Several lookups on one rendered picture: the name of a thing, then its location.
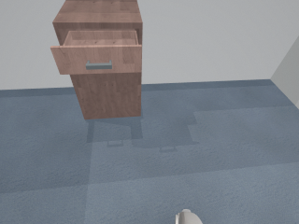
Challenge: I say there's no drawer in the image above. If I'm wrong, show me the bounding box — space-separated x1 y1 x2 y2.
50 30 142 75

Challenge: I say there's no handle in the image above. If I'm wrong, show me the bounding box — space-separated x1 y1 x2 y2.
85 60 112 70

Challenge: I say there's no robot right thigh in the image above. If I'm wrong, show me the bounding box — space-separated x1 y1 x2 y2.
175 211 203 224

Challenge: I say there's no cabinet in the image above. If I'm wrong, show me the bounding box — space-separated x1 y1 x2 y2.
52 0 143 119

